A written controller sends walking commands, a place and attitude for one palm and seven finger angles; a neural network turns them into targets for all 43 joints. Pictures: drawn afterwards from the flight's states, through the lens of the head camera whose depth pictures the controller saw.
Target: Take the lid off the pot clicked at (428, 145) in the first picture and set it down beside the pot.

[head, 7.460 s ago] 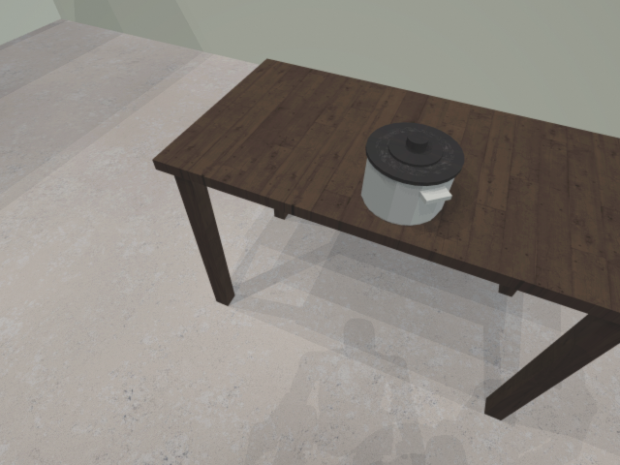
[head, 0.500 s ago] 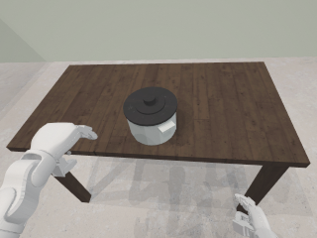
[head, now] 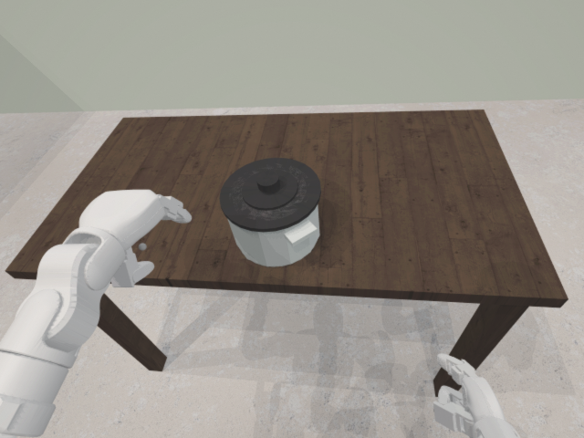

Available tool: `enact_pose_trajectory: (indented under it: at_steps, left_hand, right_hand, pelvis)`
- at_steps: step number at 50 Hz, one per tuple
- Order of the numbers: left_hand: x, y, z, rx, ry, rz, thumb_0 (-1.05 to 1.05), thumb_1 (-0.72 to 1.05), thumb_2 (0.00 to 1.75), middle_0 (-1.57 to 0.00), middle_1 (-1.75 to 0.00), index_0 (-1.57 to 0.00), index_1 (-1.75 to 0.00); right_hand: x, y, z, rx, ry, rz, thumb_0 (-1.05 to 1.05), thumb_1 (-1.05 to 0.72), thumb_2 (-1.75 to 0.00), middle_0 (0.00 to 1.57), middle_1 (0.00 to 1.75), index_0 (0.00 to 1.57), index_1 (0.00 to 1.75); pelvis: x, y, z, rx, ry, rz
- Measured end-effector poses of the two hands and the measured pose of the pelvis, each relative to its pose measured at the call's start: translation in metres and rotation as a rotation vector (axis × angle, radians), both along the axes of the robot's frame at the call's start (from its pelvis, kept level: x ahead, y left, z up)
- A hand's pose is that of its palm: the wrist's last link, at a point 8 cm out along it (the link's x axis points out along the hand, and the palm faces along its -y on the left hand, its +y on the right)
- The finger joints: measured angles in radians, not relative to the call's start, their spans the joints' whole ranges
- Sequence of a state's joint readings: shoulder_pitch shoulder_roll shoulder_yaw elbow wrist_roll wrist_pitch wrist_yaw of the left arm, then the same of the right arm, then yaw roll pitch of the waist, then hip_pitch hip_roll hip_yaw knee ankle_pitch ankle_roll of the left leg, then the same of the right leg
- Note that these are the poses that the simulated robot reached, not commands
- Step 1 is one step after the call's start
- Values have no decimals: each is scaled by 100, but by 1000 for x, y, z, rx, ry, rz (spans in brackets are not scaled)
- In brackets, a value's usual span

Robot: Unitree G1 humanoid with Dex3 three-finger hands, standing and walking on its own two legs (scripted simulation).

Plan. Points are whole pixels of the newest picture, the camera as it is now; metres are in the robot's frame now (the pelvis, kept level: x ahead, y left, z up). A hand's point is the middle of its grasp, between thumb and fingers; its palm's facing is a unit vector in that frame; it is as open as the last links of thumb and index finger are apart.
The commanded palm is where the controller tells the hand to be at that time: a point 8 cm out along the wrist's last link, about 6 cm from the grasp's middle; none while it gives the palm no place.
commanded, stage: move the open hand above the knob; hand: left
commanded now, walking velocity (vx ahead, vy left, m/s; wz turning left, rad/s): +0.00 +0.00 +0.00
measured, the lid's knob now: (268, 181) +0.52 +0.09 +0.05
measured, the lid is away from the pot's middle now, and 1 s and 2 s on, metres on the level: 0.00 0.00 0.00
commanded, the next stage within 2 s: none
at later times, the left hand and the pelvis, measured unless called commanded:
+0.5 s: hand (185, 214) +0.38 +0.19 +0.12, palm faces -0.24 -0.04 -0.97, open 9.9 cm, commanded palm +0.37 +0.18 +0.18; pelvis +0.01 -0.01 +0.00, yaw +0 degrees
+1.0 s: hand (226, 183) +0.45 +0.14 +0.11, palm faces -0.25 -0.04 -0.97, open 9.9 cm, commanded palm +0.44 +0.14 +0.18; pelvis +0.03 +0.00 +0.00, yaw -1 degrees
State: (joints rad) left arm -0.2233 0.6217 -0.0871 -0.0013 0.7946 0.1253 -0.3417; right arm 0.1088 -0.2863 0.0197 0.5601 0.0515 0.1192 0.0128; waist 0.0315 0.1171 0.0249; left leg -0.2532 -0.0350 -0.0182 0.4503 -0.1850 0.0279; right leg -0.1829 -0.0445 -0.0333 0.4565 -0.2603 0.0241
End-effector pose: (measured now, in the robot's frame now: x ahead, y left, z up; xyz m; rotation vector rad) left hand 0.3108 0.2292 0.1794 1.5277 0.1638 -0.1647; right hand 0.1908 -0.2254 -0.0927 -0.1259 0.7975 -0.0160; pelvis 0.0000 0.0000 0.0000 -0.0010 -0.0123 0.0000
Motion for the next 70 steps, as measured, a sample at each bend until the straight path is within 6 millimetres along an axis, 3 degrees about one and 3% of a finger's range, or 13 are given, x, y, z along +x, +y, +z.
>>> enact_pose_trajectory:
  at_steps: [19,41,56,70]
  left_hand:
    - [47,-29,-2,-11,18,-22,0,-26,140,-86,-8,-86,-8]
    - [114,-69,-6,-18,29,-52,0,-26,140,-86,-8,-86,-8]
    - [144,-99,-6,-10,44,-53,0,-26,140,-86,-8,-86,-8]
    - [178,-129,-5,-9,87,-37,0,-26,140,-86,-8,-86,-8]
  right_hand:
    - [-7,-18,-9,4,56,-42,1,-91,-90,20,30,19,30]
    - [-22,-21,-21,9,139,-108,1,-91,-90,20,30,20,30]
    - [-31,-21,-29,16,191,-131,1,-91,-90,19,30,19,30]
    - [-63,-32,-36,-5,272,-195,1,-91,-90,20,30,20,30]
  pelvis:
    - [10,-10,-1,7,22,-5]
    - [22,-5,-3,12,68,-17]
    - [26,-5,-4,14,94,-16]
    - [29,-7,-4,15,121,-27]
